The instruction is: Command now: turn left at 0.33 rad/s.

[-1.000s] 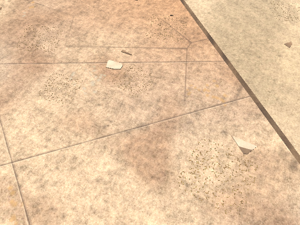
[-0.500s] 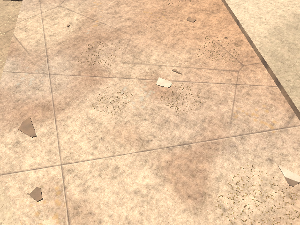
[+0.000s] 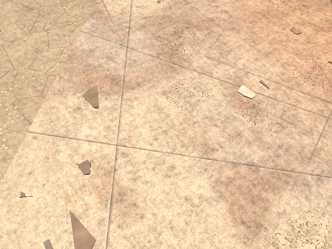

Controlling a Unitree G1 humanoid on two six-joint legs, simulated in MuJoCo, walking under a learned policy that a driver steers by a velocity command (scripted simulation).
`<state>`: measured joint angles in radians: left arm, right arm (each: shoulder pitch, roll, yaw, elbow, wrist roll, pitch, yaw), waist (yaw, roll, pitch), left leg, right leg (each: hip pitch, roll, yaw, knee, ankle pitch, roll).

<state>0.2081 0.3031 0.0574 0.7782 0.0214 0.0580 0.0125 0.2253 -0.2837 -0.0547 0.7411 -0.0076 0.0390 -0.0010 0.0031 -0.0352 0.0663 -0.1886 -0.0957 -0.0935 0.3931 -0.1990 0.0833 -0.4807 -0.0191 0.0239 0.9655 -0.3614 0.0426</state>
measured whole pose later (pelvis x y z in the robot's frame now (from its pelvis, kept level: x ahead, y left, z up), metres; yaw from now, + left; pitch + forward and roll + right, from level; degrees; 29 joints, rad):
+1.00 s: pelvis +0.01 -0.04 +0.00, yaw +2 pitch -2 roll +0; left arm 0.25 0.21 -0.02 1.08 0.01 0.00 0.03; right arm 0.24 -0.20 0.02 1.14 -0.01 0.01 -0.04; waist 0.00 0.01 0.03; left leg -0.12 -0.05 -0.09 0.36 -0.21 0.01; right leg -0.14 0.05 0.01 0.38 -0.21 -0.05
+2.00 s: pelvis +0.19 +0.02 +0.00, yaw +3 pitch +1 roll +0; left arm 0.13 0.21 0.04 0.98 0.03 -0.04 -0.03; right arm 0.52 -0.13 -0.01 1.12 -0.02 -0.10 -0.01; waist -0.03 -0.03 0.01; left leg 0.06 -0.07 0.04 0.20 -0.28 0.08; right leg -0.63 -0.06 -0.06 0.93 -0.16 -0.05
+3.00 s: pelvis +0.58 +0.04 +0.00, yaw -23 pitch +1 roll +0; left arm 0.20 0.27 0.08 0.81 0.03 0.08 -0.04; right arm 0.22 -0.24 -0.05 0.82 -0.03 -0.02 -0.03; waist 0.00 -0.02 0.04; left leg -0.29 0.04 0.17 0.40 -0.12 0.06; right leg -0.46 -0.01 -0.01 0.97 -0.41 0.00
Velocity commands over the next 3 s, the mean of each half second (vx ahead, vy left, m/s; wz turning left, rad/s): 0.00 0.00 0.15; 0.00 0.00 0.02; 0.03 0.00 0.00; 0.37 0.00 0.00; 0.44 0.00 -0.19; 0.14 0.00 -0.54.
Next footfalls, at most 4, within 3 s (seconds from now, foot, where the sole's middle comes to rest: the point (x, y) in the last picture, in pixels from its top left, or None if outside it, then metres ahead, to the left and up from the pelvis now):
0.22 right None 0.05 -0.12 -0.78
1.72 left None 0.12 0.09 -0.78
2.18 right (173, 246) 0.47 -0.04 -0.78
2.68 left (142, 188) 0.71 0.09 -0.78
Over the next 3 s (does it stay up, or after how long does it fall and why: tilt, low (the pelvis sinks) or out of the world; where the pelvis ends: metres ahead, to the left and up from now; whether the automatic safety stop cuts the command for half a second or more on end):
stays up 0.58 0.04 0.00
